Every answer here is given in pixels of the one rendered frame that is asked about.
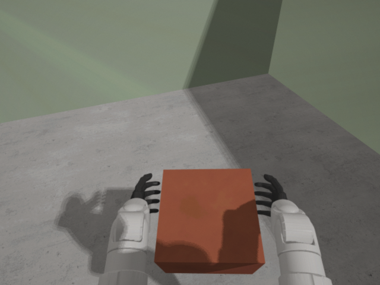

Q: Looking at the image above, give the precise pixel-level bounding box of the carton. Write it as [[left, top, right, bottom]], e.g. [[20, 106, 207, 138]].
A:
[[154, 169, 265, 274]]

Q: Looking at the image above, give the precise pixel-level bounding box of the robot right forearm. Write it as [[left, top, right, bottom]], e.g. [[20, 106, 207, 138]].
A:
[[271, 199, 332, 285]]

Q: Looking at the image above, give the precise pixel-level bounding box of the left robot hand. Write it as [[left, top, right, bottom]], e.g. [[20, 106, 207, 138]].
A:
[[131, 173, 160, 213]]

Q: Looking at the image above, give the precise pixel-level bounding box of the robot left forearm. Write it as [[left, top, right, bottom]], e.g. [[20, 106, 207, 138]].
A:
[[98, 198, 150, 285]]

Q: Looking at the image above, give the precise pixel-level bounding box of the right robot hand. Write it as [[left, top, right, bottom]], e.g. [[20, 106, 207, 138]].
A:
[[254, 174, 288, 217]]

